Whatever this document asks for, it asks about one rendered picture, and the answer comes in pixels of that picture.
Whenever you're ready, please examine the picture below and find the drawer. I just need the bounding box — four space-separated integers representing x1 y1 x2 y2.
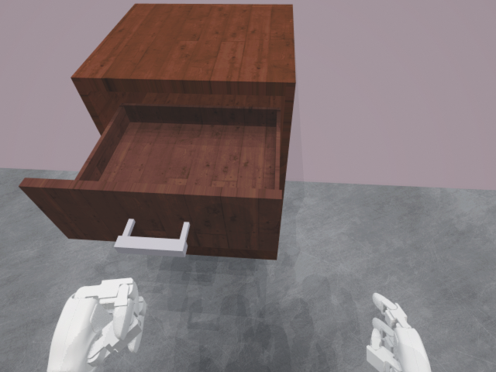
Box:
19 103 282 251

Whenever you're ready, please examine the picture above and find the handle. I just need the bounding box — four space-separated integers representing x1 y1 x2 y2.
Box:
114 219 190 257

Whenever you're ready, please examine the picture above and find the left robot hand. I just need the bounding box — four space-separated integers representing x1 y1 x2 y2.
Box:
47 278 147 372

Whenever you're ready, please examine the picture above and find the right robot hand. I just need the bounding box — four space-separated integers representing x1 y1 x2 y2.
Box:
367 293 431 372

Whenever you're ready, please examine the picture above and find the cabinet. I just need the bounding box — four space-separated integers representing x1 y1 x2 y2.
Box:
71 4 296 260

